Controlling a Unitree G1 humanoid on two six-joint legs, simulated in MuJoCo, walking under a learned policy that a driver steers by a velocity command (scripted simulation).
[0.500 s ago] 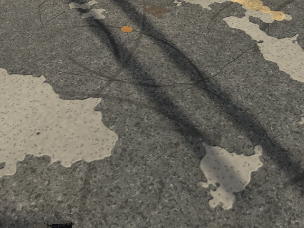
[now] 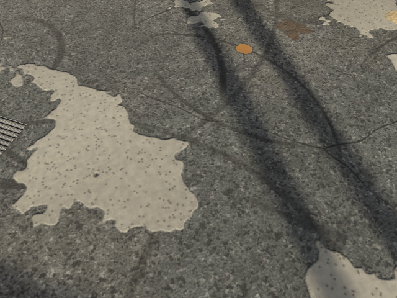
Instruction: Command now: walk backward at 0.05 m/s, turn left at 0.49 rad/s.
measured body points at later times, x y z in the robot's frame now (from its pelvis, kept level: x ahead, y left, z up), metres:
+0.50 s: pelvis +0.12 -0.01 +0.00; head +0.13 -0.01 +0.45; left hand +0.21 +0.31 -0.09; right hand +0.29 -0.27 -0.11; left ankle +0.07 +0.11 -0.73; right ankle +0.19 -0.12 -0.74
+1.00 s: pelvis +0.26 +0.05 +0.00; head +0.30 +0.07 +0.44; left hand +0.22 +0.34 -0.14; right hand +0.53 -0.12 -0.08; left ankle +0.30 +0.18 -0.74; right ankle +0.23 -0.10 -0.67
